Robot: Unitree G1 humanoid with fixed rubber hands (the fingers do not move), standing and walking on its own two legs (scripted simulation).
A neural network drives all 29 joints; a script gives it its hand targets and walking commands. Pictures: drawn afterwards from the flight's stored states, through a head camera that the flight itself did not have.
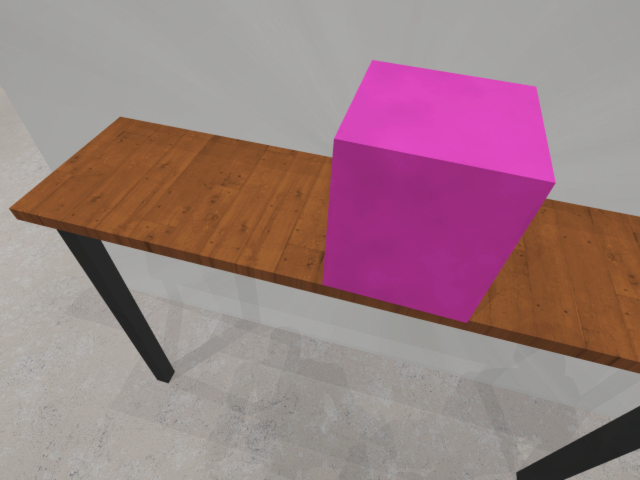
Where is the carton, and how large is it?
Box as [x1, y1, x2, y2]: [322, 60, 555, 322]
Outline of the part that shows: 372,60 334,137 322,284 466,322 555,182 535,86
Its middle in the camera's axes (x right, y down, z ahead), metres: +0.14 -0.06 +0.53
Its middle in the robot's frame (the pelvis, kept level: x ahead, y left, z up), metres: +0.45 -0.11 +0.13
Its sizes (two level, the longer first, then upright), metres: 0.210 0.200 0.250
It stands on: a table, 0.77 m high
